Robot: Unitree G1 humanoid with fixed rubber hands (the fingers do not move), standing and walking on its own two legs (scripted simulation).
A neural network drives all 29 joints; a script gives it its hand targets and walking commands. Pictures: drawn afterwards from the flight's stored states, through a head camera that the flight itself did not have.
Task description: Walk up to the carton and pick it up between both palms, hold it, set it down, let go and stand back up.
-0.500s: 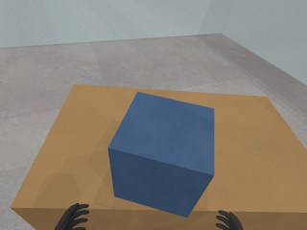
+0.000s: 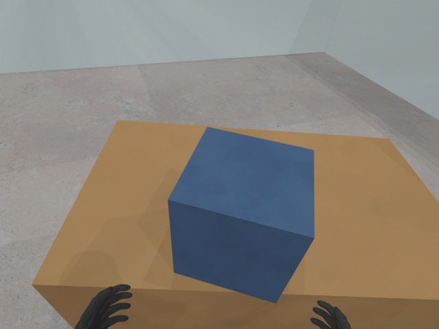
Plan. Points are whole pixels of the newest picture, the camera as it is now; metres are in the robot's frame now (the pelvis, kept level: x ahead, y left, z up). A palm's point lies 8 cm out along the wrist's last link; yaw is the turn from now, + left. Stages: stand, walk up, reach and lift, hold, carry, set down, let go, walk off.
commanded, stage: reach and lift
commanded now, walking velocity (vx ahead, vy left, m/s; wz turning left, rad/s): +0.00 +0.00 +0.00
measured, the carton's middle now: (241, 213) +0.38 -0.03 +0.00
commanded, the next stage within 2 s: none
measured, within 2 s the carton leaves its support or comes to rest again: neither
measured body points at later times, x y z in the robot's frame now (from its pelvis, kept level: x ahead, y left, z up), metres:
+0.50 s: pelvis +0.00 -0.01 +0.00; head -0.03 +0.01 +0.45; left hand +0.18 +0.21 -0.01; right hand +0.17 -0.21 -0.01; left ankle -0.01 +0.08 -0.74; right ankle +0.00 -0.15 -0.74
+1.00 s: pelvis +0.00 -0.02 +0.01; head +0.00 +0.00 +0.46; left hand +0.26 +0.23 +0.04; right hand +0.24 -0.21 +0.04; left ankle -0.01 +0.08 -0.74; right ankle +0.00 -0.15 -0.74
